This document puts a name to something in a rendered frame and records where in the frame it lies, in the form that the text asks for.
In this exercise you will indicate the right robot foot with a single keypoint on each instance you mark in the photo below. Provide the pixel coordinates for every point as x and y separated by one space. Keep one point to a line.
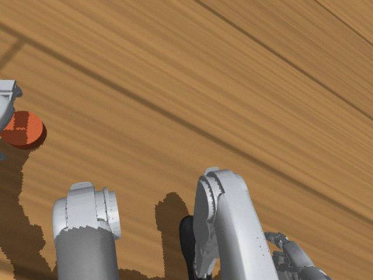
187 240

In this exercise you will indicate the left robot hand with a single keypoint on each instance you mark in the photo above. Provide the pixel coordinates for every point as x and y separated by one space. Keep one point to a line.
8 93

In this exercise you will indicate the right robot arm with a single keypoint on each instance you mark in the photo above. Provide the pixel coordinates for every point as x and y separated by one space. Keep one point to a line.
313 273

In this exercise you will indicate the tin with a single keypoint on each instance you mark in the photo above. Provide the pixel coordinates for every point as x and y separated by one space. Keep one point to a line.
25 131

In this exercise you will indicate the right robot hand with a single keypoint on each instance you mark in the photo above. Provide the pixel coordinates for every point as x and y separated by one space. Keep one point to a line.
293 258

